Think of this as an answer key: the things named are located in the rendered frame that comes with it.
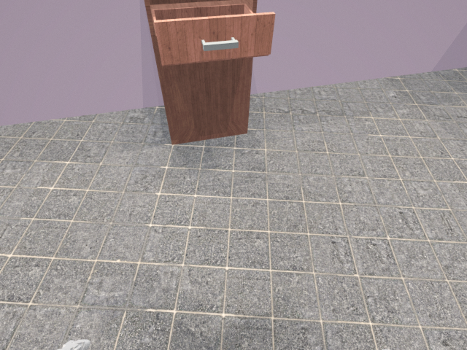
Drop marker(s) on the handle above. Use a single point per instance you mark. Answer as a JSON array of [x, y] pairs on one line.
[[207, 46]]

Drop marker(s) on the cabinet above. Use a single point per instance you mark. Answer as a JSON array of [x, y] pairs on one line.
[[205, 100]]

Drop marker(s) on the drawer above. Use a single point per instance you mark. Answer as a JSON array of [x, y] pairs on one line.
[[179, 33]]

